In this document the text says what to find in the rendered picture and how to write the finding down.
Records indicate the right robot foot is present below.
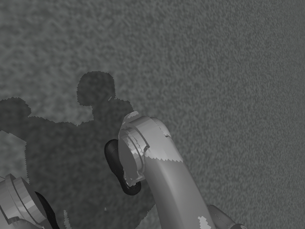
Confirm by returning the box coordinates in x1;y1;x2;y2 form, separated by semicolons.
104;139;141;196

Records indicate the right robot hand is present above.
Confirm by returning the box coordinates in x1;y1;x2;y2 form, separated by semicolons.
207;205;236;229

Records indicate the left robot foot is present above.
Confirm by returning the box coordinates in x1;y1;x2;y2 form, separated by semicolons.
35;191;60;229

